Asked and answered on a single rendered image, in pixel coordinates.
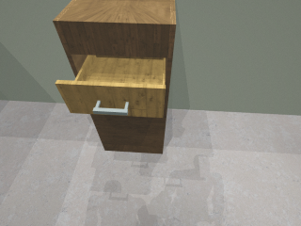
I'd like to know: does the drawer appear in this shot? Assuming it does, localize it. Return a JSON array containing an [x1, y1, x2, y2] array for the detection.
[[55, 55, 166, 118]]

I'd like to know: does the cabinet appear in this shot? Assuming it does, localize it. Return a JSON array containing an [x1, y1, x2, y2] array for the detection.
[[53, 0, 176, 154]]

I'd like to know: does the handle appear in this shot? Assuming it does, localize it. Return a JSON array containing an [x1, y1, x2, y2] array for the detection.
[[92, 100, 129, 116]]

